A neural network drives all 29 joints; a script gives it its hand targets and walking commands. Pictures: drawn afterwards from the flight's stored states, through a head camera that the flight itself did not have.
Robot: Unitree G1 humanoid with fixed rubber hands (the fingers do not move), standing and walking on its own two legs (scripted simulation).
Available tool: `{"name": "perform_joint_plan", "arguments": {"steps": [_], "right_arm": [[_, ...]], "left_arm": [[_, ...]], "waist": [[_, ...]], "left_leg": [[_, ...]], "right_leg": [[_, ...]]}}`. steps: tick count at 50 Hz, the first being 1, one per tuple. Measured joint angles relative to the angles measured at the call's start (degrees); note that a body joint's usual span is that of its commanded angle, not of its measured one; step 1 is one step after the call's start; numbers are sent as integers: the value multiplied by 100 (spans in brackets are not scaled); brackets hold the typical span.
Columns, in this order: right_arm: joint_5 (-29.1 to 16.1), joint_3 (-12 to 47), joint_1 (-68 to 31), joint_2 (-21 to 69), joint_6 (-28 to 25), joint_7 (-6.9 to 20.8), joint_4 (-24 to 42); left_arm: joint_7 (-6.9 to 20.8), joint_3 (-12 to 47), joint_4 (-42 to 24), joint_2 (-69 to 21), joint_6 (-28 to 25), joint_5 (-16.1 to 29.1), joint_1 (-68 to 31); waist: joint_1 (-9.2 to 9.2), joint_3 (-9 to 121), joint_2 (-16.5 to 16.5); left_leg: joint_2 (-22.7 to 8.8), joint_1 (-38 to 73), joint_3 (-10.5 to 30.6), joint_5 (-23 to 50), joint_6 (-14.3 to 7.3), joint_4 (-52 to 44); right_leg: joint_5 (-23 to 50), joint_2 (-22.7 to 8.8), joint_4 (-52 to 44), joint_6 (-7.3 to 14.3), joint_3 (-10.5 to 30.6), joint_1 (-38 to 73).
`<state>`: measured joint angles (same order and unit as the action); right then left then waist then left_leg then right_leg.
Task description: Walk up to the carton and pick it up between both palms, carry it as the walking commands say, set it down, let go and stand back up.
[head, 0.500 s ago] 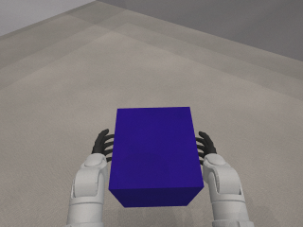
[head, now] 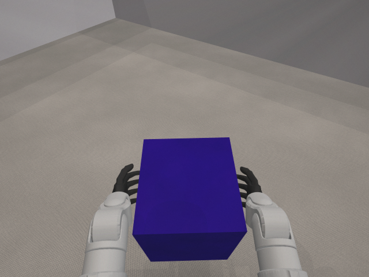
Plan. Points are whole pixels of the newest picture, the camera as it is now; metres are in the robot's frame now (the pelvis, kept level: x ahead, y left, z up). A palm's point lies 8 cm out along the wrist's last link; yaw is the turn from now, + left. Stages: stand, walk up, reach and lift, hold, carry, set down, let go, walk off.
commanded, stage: carry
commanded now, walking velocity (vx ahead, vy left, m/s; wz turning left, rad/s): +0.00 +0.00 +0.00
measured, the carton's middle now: (187, 202) +0.29 +0.00 -0.03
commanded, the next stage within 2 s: hold in 1.68 s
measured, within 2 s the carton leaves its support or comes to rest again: neither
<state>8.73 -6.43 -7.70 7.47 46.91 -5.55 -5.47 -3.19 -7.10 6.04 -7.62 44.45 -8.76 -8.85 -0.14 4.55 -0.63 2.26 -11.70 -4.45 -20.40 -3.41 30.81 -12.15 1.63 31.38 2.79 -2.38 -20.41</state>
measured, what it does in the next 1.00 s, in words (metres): stands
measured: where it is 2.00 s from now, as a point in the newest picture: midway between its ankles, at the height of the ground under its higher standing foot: outside the picture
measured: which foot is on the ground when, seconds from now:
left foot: down 0.00-1.00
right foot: down 0.00-1.00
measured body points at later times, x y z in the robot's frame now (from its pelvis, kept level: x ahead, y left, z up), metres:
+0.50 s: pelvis -0.02 -0.02 +0.00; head -0.05 -0.03 +0.45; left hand +0.27 +0.12 +0.02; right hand +0.26 -0.17 +0.02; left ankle -0.04 +0.08 -0.73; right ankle +0.05 -0.09 -0.73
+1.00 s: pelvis -0.03 -0.01 +0.00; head -0.05 -0.02 +0.45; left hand +0.26 +0.13 +0.03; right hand +0.25 -0.17 +0.02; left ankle -0.04 +0.08 -0.73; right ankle +0.05 -0.09 -0.73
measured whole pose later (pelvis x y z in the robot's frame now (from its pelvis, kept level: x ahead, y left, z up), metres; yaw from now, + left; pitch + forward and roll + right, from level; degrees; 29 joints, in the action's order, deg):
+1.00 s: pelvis -0.03 -0.01 +0.00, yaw +0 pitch +1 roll +0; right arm 9.1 -6.2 -7.3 7.4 44.1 -5.7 -6.7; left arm -2.9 -7.3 8.2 -7.6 41.2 -8.7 -8.6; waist -0.3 4.7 -0.7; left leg 0.9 -14.5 -4.3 -18.3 -2.4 32.0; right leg -7.9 2.8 28.5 4.0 -3.0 -21.4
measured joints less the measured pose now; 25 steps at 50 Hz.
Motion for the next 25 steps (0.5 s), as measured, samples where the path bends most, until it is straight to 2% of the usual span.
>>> {"name": "perform_joint_plan", "arguments": {"steps": [19,23,25], "right_arm": [[40,1,-30,3,-62,-6,-129],[139,-59,-81,8,-174,22,-404],[99,-35,-52,4,-136,3,-351]], "left_arm": [[33,-42,159,1,-118,-29,3],[74,-123,506,-13,-243,-106,-104],[72,-109,447,-7,-214,-81,-59]], "waist": [[9,67,27],[4,113,5],[1,92,7]], "left_leg": [[-158,-121,40,109,151,55],[-179,-157,62,133,164,71],[-181,-160,58,145,171,64]], "right_leg": [[233,142,-192,169,-73,-12],[284,159,-250,180,-98,-8],[305,161,-264,186,-95,-10]]}}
